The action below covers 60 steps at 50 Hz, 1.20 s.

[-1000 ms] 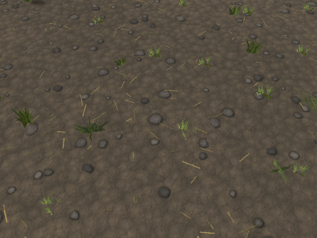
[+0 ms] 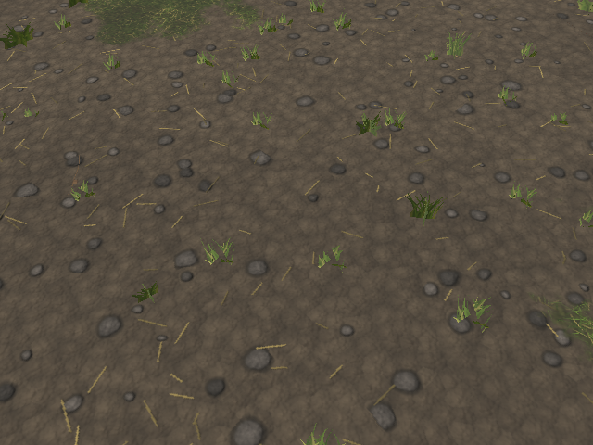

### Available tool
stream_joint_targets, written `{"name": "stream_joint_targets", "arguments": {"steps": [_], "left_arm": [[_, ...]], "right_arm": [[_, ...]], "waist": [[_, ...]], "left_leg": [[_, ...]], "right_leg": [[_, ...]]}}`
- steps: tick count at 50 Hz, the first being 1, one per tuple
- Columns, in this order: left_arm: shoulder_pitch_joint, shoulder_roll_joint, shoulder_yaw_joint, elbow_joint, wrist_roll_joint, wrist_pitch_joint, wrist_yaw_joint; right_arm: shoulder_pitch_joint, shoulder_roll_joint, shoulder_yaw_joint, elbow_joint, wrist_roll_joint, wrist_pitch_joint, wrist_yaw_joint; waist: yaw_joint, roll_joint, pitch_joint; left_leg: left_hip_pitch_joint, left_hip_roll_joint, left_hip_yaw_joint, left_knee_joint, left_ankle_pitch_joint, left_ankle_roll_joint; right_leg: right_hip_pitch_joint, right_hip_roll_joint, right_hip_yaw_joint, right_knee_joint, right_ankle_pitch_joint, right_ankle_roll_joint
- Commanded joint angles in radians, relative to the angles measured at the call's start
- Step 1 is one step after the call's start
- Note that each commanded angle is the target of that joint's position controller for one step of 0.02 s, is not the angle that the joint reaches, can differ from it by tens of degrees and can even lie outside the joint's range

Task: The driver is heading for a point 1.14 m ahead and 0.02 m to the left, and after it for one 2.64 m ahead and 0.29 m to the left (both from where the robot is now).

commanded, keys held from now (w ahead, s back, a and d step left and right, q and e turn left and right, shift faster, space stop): w+q+shift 0.22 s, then w+e+shift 0.26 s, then e+shift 0.46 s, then w+e+shift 0.06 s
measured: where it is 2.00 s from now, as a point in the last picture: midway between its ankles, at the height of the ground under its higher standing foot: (338, 236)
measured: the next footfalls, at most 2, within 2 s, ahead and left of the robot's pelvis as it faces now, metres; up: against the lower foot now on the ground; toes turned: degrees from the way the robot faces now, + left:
left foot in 0.12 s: +0.24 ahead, +0.15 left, +0.00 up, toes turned +14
right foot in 0.60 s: +0.74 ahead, +0.18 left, +0.00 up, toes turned +8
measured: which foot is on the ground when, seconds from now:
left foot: up 0.00-0.10, down 0.12-0.60, up 0.62-1.00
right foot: down 0.00-0.16, up 0.18-0.58, down 0.60-1.00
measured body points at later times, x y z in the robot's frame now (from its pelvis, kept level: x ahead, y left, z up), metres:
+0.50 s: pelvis +0.40 +0.14 -0.01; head +0.43 +0.15 +0.44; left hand +0.51 +0.42 -0.10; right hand +0.48 -0.12 -0.13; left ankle +0.21 +0.14 -0.73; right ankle +0.68 +0.09 -0.66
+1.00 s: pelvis +0.74 +0.22 +0.00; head +0.77 +0.20 +0.45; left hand +0.90 +0.52 -0.08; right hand +0.95 -0.05 -0.06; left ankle +0.93 +0.33 -0.71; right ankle +0.71 +0.17 -0.73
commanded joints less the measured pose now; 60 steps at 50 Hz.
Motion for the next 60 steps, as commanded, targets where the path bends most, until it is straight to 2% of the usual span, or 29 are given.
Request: {"name": "stream_joint_targets", "arguments": {"steps": [1,4,6,7,8,9,10,12,15,20,26,29,30,31,32,33,34,35,37,40,42,46,50,52,53,54,56,57,60], "left_arm": [[0.015,0.138,0.040,-0.010,0.007,-0.011,0.006],[-0.003,0.174,0.045,0.015,0.003,0.003,0.003],[-0.026,0.242,0.057,0.014,-0.010,0.023,-0.003],[-0.055,0.228,0.048,-0.006,-0.014,0.018,-0.010],[-0.086,0.070,0.014,-0.108,-0.033,-0.004,-0.033],[-0.173,0.102,0.002,-0.163,-0.013,-0.027,-0.040],[-0.299,0.117,0.002,-0.187,-0.013,-0.041,-0.039],[-0.231,0.076,-0.017,-0.159,-0.007,-0.043,-0.032],[-0.112,0.068,-0.023,-0.093,0.005,0.017,-0.047],[-0.332,0.036,-0.040,-0.144,-0.032,0.034,-0.064],[-0.301,0.033,-0.039,-0.092,-0.037,0.015,-0.085],[0.129,0.134,0.004,0.051,-0.023,0.020,-0.068],[0.302,0.163,0.025,0.099,-0.018,0.023,-0.050],[0.275,0.171,0.018,0.080,-0.081,0.010,-0.047],[0.128,0.253,0.025,0.010,-0.001,-0.025,-0.046],[0.002,0.237,0.056,-0.095,-0.015,-0.013,-0.040],[-0.074,0.189,0.045,-0.116,-0.048,-0.011,-0.037],[-0.153,0.137,0.027,-0.133,-0.071,-0.010,-0.040],[-0.195,0.144,0.029,-0.158,-0.056,-0.007,-0.035],[-0.167,0.161,0.040,-0.133,-0.063,0.014,-0.009],[-0.134,0.183,0.055,-0.121,-0.080,0.053,0.018],[-0.111,0.164,0.067,-0.133,-0.095,0.109,0.055],[-0.185,0.106,0.056,-0.196,-0.067,0.113,0.039],[-0.135,0.044,0.032,-0.195,-0.066,0.100,0.009],[-0.121,0.000,0.011,-0.201,-0.063,0.088,-0.001],[-0.074,0.039,0.007,-0.251,-0.095,0.071,-0.011],[-0.148,0.198,0.047,-0.209,-0.064,0.068,-0.010],[-0.230,0.216,0.054,-0.206,0.055,0.076,-0.047],[-0.238,0.099,0.022,-0.236,0.021,0.089,-0.099]], "right_arm": [[-0.266,-0.028,0.016,-0.146,0.005,-0.022,0.014],[-0.220,-0.023,0.027,-0.146,0.017,-0.025,-0.009],[0.084,-0.086,-0.007,-0.068,0.033,-0.046,-0.036],[0.319,-0.157,-0.044,0.011,0.020,-0.053,-0.051],[0.251,-0.321,-0.086,0.013,0.031,-0.037,-0.065],[0.276,-0.347,-0.091,-0.034,0.029,-0.038,-0.068],[0.279,-0.307,-0.080,-0.003,0.023,-0.038,-0.079],[0.225,-0.211,-0.049,0.023,0.013,-0.064,-0.103],[0.114,-0.094,0.003,0.002,0.017,-0.105,-0.100],[0.179,-0.082,0.016,0.052,0.033,-0.158,-0.074],[0.180,-0.129,0.022,0.094,0.026,-0.183,-0.113],[0.069,-0.177,0.002,0.063,-0.001,-0.146,-0.155],[-0.019,-0.180,-0.003,0.048,0.017,-0.137,-0.158],[-0.087,0.002,0.052,-0.032,-0.026,-0.150,-0.126],[0.164,0.039,0.072,-0.076,0.057,-0.176,-0.108],[0.116,-0.096,0.061,-0.080,0.065,-0.189,-0.104],[0.013,-0.109,0.055,-0.123,0.069,-0.190,-0.098],[-0.017,-0.104,0.055,-0.121,0.044,-0.177,-0.101],[-0.011,-0.105,0.049,-0.131,0.023,-0.145,-0.104],[-0.079,-0.040,0.065,-0.166,0.001,-0.133,-0.131],[-0.121,-0.024,0.068,-0.176,0.020,-0.117,-0.145],[-0.269,-0.039,0.058,-0.211,0.043,-0.110,-0.140],[-0.240,-0.075,0.028,-0.173,0.060,-0.131,-0.118],[-0.127,-0.098,0.005,-0.143,0.057,-0.139,-0.122],[-0.003,-0.122,-0.007,-0.143,0.050,-0.134,-0.131],[0.037,-0.199,-0.026,-0.124,0.027,-0.140,-0.122],[-0.020,-0.112,-0.015,-0.154,0.055,-0.143,-0.131],[0.005,-0.100,0.008,-0.118,-0.010,-0.117,-0.130],[0.052,-0.135,0.001,-0.067,0.008,-0.119,-0.124]], "waist": [[0.057,-0.125,0.252],[0.002,-0.127,0.193],[-0.159,-0.139,-0.008],[-0.271,-0.071,-0.135],[-0.164,0.333,-0.162],[-0.183,0.171,-0.276],[-0.201,0.046,-0.156],[-0.093,-0.053,0.006],[0.001,-0.017,0.071],[-0.051,0.010,0.221],[-0.014,0.020,0.134],[0.189,0.062,-0.075],[0.301,0.016,-0.092],[0.197,-0.401,-0.085],[0.025,-0.382,-0.373],[0.064,-0.091,-0.414],[0.007,0.075,-0.167],[-0.054,0.200,-0.060],[-0.098,0.131,0.089],[-0.074,0.054,0.057],[-0.042,-0.019,-0.056],[0.020,-0.122,-0.079],[0.005,-0.172,-0.058],[-0.024,-0.059,-0.093],[-0.065,0.048,-0.138],[-0.020,0.325,-0.130],[-0.058,0.093,0.010],[-0.062,-0.111,0.036],[-0.054,0.062,0.063]], "left_leg": [[-0.176,0.046,0.058,-0.136,-0.074,0.066],[0.072,-0.058,0.191,-0.257,-0.222,0.160],[0.500,-0.204,0.221,-0.275,-0.283,0.212],[0.879,-0.210,0.105,-0.370,-0.258,0.234],[1.157,0.063,-0.523,-0.632,-0.601,0.344],[1.200,0.173,-0.836,-0.778,-0.601,0.385],[1.138,0.162,-0.751,-0.782,-0.448,0.349],[0.842,0.117,-0.550,-0.765,-0.263,0.285],[0.593,0.046,-0.368,-0.844,-0.197,0.256],[0.582,-0.023,-0.100,-0.988,0.211,0.157],[0.837,0.030,0.104,-0.955,0.984,0.041],[0.838,0.039,0.128,-0.329,1.283,-0.033],[0.714,-0.038,0.152,0.112,1.004,-0.053],[0.253,-0.255,0.045,0.598,-0.430,-0.128],[0.017,-0.276,-0.240,0.857,-0.528,-0.160],[0.076,-0.206,-0.291,0.730,-0.398,-0.103],[0.040,-0.167,-0.251,0.581,-0.360,-0.061],[0.104,-0.114,-0.209,0.462,-0.309,-0.032],[0.199,-0.086,-0.192,0.308,-0.298,-0.050],[0.301,-0.121,-0.113,-0.055,-0.205,-0.105],[0.330,-0.167,-0.119,-0.218,-0.058,-0.128],[0.300,-0.208,-0.162,-0.448,0.087,-0.119],[0.395,-0.139,-0.236,-0.567,0.058,-0.072],[0.686,0.006,-0.309,-0.656,-0.128,0.022],[0.887,0.143,-0.536,-0.733,-0.444,0.102],[0.965,0.311,-0.984,-0.870,-0.882,0.222],[0.816,0.243,-0.790,-0.837,-0.715,0.142],[0.655,0.214,-0.650,-0.870,-0.652,0.108],[0.615,0.106,-0.366,-0.900,-0.462,0.071]], "right_leg": [[0.019,-0.272,0.056,-0.165,0.077,-0.150],[0.035,-0.247,-0.065,0.023,0.816,-0.130],[-0.068,-0.256,-0.068,0.464,1.306,-0.137],[-0.310,-0.223,-0.057,0.799,1.099,-0.103],[-0.829,0.023,-0.004,1.214,0.051,-0.020],[-0.938,0.060,0.248,1.347,-0.042,-0.026],[-1.008,0.011,0.301,1.328,0.033,-0.048],[-0.910,-0.084,0.301,1.144,0.070,-0.065],[-0.766,-0.122,0.280,1.025,0.094,-0.070],[-0.856,-0.106,0.189,0.700,0.380,-0.098],[-0.612,0.101,0.081,0.385,0.604,-0.180],[-0.218,0.216,0.071,0.359,0.532,-0.194],[-0.078,0.139,0.172,0.241,0.612,-0.264],[0.213,0.011,0.380,0.407,1.010,-0.279],[0.427,-0.267,0.990,0.267,0.912,-0.538],[0.333,-0.255,1.059,0.142,0.545,-0.520],[0.085,-0.201,0.979,0.060,0.343,-0.487],[-0.133,-0.152,0.901,0.010,0.300,-0.431],[-0.425,-0.061,0.765,-0.019,0.547,-0.406],[-0.549,0.079,0.560,0.067,0.914,-0.355],[-0.463,0.113,0.549,0.141,0.924,-0.276],[-0.352,0.131,0.644,0.208,0.604,-0.159],[-0.347,0.057,0.819,0.264,0.112,-0.211],[-0.508,0.112,0.741,0.469,-0.289,-0.200],[-0.683,0.219,0.546,0.703,-0.337,-0.158],[-0.932,0.173,0.466,0.890,-0.237,-0.138],[-0.962,0.078,0.400,1.039,-0.049,-0.077],[-0.882,0.095,0.356,0.993,-0.017,-0.082],[-0.901,0.038,0.324,1.034,0.121,-0.087]]}}
Keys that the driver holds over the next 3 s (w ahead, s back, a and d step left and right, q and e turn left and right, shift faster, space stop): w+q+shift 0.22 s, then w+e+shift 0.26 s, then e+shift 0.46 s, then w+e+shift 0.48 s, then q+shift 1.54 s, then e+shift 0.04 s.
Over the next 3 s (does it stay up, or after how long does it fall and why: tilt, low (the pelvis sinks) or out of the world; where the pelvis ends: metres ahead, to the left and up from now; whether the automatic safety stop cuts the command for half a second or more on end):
stays up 1.21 -0.11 0.00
